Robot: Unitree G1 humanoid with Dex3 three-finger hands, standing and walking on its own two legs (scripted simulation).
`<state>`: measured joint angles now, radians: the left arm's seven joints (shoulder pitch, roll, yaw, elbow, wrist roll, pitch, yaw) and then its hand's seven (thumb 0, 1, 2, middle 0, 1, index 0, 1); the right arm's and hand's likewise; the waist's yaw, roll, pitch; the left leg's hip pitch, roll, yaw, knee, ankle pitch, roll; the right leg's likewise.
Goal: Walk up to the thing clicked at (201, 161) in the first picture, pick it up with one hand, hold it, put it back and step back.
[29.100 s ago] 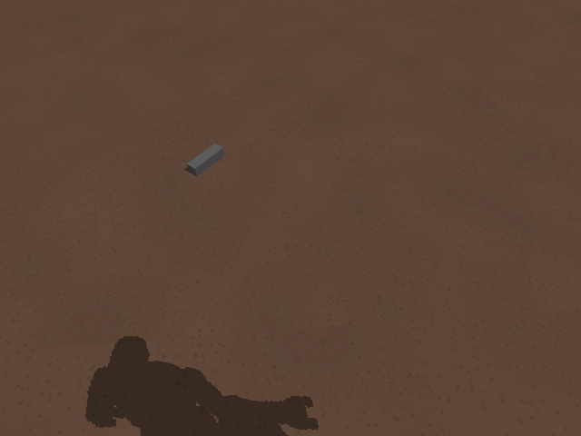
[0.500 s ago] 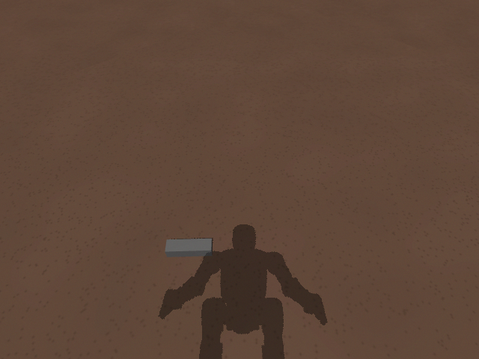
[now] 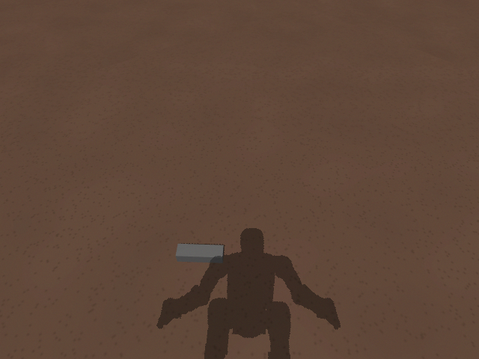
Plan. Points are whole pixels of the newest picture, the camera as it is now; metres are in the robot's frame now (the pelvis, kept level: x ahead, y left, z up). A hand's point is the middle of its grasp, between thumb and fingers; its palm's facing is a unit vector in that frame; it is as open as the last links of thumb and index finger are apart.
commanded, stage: walk up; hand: left
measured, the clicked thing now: (200, 253) +0.66 +0.19 -0.75
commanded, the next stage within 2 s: none
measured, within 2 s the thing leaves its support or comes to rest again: neither
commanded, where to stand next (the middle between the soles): +0.33 -0.06 m, yaw +1 degrees
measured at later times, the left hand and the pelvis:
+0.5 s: hand (130, 289) +0.28 +0.25 -0.15, palm faces -0.09 -0.93 -0.37, open 7.4 cm; pelvis +0.16 -0.01 -0.02, yaw -2 degrees
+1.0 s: hand (133, 274) +0.32 +0.26 -0.18, palm faces -0.04 -0.95 -0.31, open 7.4 cm; pelvis +0.25 +0.00 -0.01, yaw -1 degrees
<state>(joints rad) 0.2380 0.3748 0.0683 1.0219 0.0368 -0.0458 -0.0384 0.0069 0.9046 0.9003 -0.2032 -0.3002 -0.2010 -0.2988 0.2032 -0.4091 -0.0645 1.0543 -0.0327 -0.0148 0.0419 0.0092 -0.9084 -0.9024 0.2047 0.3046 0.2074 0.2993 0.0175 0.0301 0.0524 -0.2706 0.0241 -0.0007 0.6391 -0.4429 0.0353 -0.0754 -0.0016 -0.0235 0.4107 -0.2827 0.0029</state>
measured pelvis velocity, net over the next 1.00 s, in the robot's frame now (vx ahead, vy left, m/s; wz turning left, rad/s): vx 0.25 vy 0.00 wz -0.02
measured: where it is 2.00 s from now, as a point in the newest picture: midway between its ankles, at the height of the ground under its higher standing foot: (247, 357)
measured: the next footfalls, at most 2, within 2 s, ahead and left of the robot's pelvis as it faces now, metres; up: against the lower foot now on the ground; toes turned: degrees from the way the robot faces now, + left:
right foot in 0.48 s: +0.30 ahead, -0.13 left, +0.00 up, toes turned -4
left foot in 0.86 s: +0.36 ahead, +0.12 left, +0.00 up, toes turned +1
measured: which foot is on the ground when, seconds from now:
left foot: down 0.00-0.50, up 0.52-0.84, down 0.86-1.00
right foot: down 0.00-0.06, up 0.08-0.46, down 0.48-0.88, up 0.90-1.00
